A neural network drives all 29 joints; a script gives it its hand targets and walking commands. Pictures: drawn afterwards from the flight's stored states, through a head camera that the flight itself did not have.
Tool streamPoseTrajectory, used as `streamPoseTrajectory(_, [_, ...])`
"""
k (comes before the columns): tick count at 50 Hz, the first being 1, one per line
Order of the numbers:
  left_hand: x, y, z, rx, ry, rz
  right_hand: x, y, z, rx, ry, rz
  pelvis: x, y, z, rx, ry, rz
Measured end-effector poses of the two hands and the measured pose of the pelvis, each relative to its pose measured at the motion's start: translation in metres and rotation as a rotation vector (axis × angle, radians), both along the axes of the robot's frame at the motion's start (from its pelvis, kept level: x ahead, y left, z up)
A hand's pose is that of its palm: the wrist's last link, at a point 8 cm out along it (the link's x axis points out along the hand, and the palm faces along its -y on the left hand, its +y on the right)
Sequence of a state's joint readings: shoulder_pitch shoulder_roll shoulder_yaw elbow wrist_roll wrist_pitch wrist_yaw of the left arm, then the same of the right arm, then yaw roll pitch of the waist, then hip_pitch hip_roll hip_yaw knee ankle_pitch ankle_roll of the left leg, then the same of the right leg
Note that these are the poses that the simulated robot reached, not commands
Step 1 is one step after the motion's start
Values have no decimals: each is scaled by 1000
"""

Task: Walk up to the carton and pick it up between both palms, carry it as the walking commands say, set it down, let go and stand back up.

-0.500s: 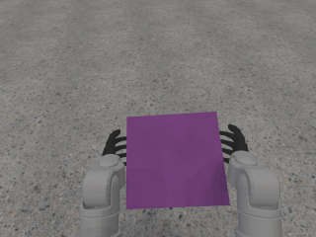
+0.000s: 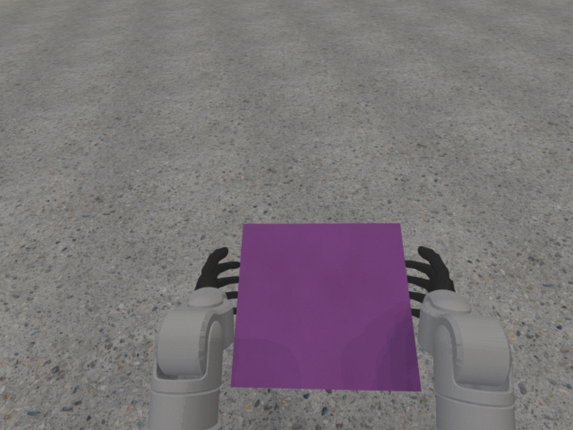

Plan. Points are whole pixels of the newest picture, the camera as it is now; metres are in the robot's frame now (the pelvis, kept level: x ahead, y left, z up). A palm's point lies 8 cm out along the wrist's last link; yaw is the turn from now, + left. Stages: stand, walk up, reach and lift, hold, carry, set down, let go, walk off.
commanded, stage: carry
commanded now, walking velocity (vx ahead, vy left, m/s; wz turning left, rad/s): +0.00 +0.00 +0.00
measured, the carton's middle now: (319, 315) +0.31 -0.02 +0.00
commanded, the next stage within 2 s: none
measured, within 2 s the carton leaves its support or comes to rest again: neither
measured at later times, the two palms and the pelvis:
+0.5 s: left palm (191, 344) +0.21 +0.14 +0.10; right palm (433, 325) +0.23 -0.15 +0.10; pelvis -0.04 -0.01 +0.00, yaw +1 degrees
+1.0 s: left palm (189, 350) +0.22 +0.14 +0.08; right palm (425, 333) +0.23 -0.14 +0.08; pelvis -0.05 +0.00 +0.00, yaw +1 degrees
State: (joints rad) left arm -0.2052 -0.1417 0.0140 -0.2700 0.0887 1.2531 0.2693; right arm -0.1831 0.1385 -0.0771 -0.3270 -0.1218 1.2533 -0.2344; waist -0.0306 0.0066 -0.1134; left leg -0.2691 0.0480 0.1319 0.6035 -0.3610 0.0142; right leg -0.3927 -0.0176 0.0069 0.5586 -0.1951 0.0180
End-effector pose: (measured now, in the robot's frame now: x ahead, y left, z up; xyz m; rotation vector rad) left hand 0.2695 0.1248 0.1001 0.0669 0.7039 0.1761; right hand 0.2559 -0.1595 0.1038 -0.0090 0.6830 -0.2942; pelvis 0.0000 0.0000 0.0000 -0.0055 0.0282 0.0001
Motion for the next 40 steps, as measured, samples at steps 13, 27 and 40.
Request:
streamPoseTrajectory(13, [-28, 4, -25, -9, 55, 73, -5, 3, -18, -4, 56, 75, -26, -17, -1, 10, -3, 17])
streamPoseTrajectory(27, [-57, 13, 1, 19, -24, 81, -32, 13, 0, 2, -30, 88, -44, -8, -2, 15, -22, 17])
streamPoseTrajectory(40, [-62, 14, -20, 8, 66, 63, -39, 14, -14, -16, 59, 71, -55, -4, -2, 17, -14, 16])
